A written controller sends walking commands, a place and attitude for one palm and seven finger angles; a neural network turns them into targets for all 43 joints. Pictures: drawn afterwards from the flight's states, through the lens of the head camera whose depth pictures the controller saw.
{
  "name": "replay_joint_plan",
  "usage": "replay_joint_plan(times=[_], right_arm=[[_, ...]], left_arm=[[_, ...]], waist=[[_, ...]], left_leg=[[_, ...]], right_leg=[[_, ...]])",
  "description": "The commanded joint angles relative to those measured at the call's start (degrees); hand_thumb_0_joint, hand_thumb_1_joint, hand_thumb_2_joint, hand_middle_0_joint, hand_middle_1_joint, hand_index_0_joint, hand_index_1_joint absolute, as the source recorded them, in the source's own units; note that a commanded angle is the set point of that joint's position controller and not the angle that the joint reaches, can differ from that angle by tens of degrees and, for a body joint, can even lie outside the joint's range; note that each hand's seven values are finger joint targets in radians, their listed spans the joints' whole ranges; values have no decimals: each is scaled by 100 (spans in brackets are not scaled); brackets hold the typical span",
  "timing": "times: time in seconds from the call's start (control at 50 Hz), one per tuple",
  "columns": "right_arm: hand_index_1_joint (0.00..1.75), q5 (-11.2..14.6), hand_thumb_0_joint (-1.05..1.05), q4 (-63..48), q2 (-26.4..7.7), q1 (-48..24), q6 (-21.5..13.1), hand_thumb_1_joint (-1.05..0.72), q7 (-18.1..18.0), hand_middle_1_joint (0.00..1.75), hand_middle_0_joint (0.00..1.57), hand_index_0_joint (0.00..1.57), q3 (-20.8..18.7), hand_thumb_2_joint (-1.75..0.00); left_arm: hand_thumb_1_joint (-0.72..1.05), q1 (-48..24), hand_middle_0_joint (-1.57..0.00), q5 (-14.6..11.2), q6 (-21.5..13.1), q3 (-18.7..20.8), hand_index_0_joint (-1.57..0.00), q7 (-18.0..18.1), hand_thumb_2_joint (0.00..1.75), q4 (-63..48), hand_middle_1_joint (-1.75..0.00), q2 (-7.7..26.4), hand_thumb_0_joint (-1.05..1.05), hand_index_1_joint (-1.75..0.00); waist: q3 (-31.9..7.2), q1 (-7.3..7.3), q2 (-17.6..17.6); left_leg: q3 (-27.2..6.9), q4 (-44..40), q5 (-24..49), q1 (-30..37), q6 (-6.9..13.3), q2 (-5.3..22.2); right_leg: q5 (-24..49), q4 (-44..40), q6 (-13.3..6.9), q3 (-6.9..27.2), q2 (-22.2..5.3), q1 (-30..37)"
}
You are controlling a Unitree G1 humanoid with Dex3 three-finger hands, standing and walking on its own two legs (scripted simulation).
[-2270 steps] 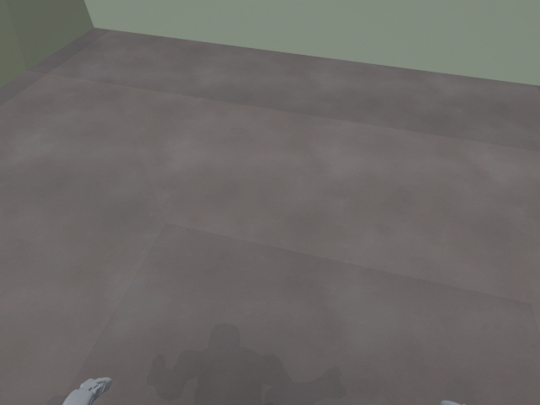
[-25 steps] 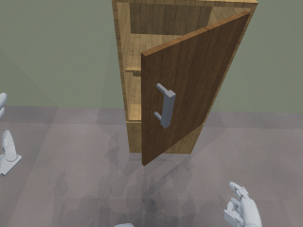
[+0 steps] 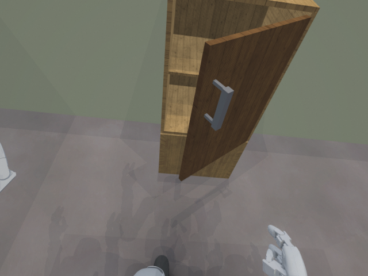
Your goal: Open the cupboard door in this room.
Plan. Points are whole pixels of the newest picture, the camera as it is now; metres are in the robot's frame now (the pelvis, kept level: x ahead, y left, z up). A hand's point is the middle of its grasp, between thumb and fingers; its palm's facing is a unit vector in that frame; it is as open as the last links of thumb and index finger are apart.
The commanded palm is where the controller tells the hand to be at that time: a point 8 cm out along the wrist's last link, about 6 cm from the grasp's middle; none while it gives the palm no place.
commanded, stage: step back with the hand held close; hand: left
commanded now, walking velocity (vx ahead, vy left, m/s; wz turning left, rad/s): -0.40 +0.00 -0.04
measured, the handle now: (216, 105) +0.53 -0.04 +0.07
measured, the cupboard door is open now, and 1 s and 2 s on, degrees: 38 38 38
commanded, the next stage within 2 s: stop stepping back and stand still in 0.02 s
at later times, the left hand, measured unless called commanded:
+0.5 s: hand out of the picture +0.03 +0.29 +0.18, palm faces +0.26 -0.84 -0.48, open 7.4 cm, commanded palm -0.01 +0.35 +0.18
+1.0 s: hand out of the picture -0.09 +0.34 +0.19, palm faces +0.30 -0.79 -0.53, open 7.4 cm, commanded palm -0.13 +0.39 +0.18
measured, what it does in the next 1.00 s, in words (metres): walks backwards: right foot, then left foot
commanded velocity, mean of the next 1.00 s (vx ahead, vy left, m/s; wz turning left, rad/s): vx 0.25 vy -0.09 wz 0.00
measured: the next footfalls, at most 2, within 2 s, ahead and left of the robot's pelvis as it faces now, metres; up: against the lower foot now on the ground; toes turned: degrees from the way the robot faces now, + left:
right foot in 0.14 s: -0.18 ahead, -0.12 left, +0.00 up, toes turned -5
left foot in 0.26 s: +0.10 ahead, +0.06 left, -0.01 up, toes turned -8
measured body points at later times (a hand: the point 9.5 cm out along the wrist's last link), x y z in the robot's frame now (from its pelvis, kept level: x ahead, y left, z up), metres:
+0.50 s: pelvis -0.18 +0.06 -0.01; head -0.18 +0.11 +0.44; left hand +0.01 +0.34 +0.20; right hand -0.06 -0.19 -0.06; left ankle -0.02 +0.11 -0.68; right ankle -0.14 -0.02 -0.73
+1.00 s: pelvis -0.31 +0.10 +0.01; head -0.31 +0.12 +0.46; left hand -0.11 +0.38 +0.22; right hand -0.20 -0.12 -0.09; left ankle -0.25 +0.24 -0.73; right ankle -0.38 +0.01 -0.72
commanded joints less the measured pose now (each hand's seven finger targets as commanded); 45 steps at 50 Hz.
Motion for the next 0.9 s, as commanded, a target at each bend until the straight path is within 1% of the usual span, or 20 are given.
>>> replay_joint_plan(times=[0.0,0.04,0.1,0.14,0.16,0.18,0.22,0.26,0.28,0.34,0.38,0.4,0.42,0.44,0.48,0.52,0.6,0.64,0.7,0.88], right_arm=[[30,19,0,-765,-869,-568,-350,-90,17,30,20,20,-233,-90],[30,-51,0,-646,-863,-499,-340,-90,54,30,20,20,-241,-90],[30,60,0,-525,-789,-704,-217,-90,-21,30,20,20,-179,-90],[30,-96,0,-644,-779,-664,-392,-90,109,30,20,20,-1,-90],[30,32,0,-527,-794,-340,-276,-90,-12,30,20,20,-145,-90],[30,149,0,-710,-859,-474,-278,-90,-76,30,20,20,-189,-90],[30,129,0,-686,-1063,-437,-341,-90,-205,30,20,20,-179,-90],[30,45,0,-646,-904,-368,-508,-90,-98,30,20,20,-23,-90],[30,63,0,-551,-923,-490,-524,-90,-60,30,20,20,12,-90],[30,-82,0,-829,-903,-758,-307,-90,28,30,20,20,-137,-90],[30,-132,0,-976,-855,-772,-270,-90,82,30,20,20,-254,-90],[30,-78,0,-996,-759,-625,-234,-90,115,30,20,20,-224,-90],[30,81,0,-994,-616,-480,-156,-90,136,30,20,20,-208,-90],[30,217,0,-992,-783,-542,-115,-90,18,30,20,20,-318,-90],[30,32,0,-829,-788,-437,-81,-90,-17,30,20,20,-314,-90],[30,-166,0,-809,-462,-233,-16,-90,-79,30,20,20,-93,-90],[30,-10,0,-398,-907,9,-344,-90,-413,30,20,20,-168,-90],[30,-59,0,-708,-1081,-14,-420,-90,-363,30,20,20,-230,-90],[30,37,0,-784,-992,-76,-302,-90,-103,30,20,20,-342,-90],[30,-123,0,-885,-820,-360,-76,-90,-150,30,20,20,-222,-90]], left_arm=[[90,35,-20,-162,-246,148,-20,32,90,-1338,-30,577,0,-30],[90,-138,-20,-221,-342,276,-20,27,90,-1386,-30,766,0,-30],[90,-570,-20,-141,-534,539,-20,111,90,-1465,-30,1266,0,-30],[90,-771,-20,-16,-541,960,-20,117,90,-1413,-30,1760,0,-30],[90,-738,-20,-48,-418,217,-20,-81,90,-887,-30,770,0,-30],[90,-817,-20,-101,-181,337,-20,-159,90,-1099,-30,960,0,-30],[90,-841,-20,-156,60,358,-20,-155,90,-951,-30,871,0,-30],[90,-1400,-20,-40,-76,191,-20,-107,90,-939,-30,895,0,-30],[90,-1086,-20,-55,-83,269,-20,-109,90,-348,-30,929,0,-30],[90,-170,-20,-66,103,385,-20,-93,90,-1005,-30,825,0,-30],[90,648,-20,-47,51,617,-20,-67,90,-1379,-30,986,0,-30],[90,975,-20,37,-4,522,-20,-45,90,-1523,-30,914,0,-30],[90,1129,-20,62,29,516,-20,-61,90,-1721,-30,1004,0,-30],[90,808,-20,-6,2,463,-20,-165,90,-2145,-30,999,0,-30],[90,-612,-20,-9,-206,1211,-20,-291,90,-2772,-30,1965,0,-30],[90,-881,-20,78,-233,1153,-20,-204,90,-1185,-30,1570,0,-30],[90,-1063,-20,74,-209,440,-20,13,90,-412,-30,925,0,-30],[90,-1649,-20,259,-434,193,-20,116,90,-805,-30,797,0,-30],[90,-607,-20,283,-448,158,-20,-31,90,-373,-30,597,0,-30],[90,22,-20,212,-267,433,-20,60,90,-1513,-30,935,0,-30]], waist=[[-1318,77,1438],[-1520,115,1111],[-860,149,-1151],[-767,95,-1555],[-900,-67,-1272],[-1031,-158,-1439],[-1170,-217,2006],[-325,-215,1809],[-41,-142,955],[-401,224,1438],[-680,388,2059],[-730,393,1417],[-536,338,-899],[-257,137,-2078],[-164,-396,-1384],[-737,-416,-1066],[-551,-340,595],[-151,-317,3223],[-89,-248,623],[-163,-90,1982]], left_leg=[[-790,-1802,-2665,1228,-656,951],[-595,-1357,-1712,1852,-1040,819],[-340,2954,-2148,1707,-915,-210],[-715,3617,-2322,676,-863,132],[-321,3056,-1685,590,-708,-166],[-268,2073,-1041,1702,-588,-163],[-1705,72,864,2818,-166,607],[-3125,-1402,-2798,995,-9,1390],[-3017,-2066,-4580,273,-485,1237],[-1428,-2806,-4574,-578,-1893,710],[-95,-2153,-3881,-1266,-1729,166],[383,-550,-3778,-1314,-1304,-21],[970,2944,-3122,-550,-1040,-592],[-375,5978,-3013,-380,-811,-630],[-841,7516,-2139,-261,-837,-67],[246,5390,-2189,738,-653,121],[471,624,-3325,1673,-321,-14],[-2857,-1022,-4770,1787,289,1924],[-2678,-830,-3216,1579,594,1885],[-691,-1573,-4136,55,-27,1155]], right_leg=[[-527,-1691,-171,-486,99,647],[-412,-3354,-341,-340,-77,581],[1950,-4877,-1172,2195,-2560,-1235],[2867,-4055,-1378,1998,-2834,-834],[3753,-3361,-858,286,-1824,291],[3531,-2845,-544,124,-1522,-144],[991,-511,153,-303,-325,-624],[-590,468,27,650,-248,-215],[-359,304,-42,324,-159,12],[-23,107,-143,-603,369,1262],[-134,-997,-316,-1118,437,2522],[-334,-1723,-564,-863,79,2421],[-583,-3472,-900,328,-1069,582],[-973,-4596,-1298,2432,-2532,-1938],[-2193,-5216,-1545,2597,-3147,-3869],[-2582,-4808,-583,838,-1982,-2993],[-1061,-2706,-489,374,-1573,-1457],[-196,994,124,-472,-555,-2681],[966,1307,141,-86,-855,-2728],[23,-1439,-25,-1160,-374,529]])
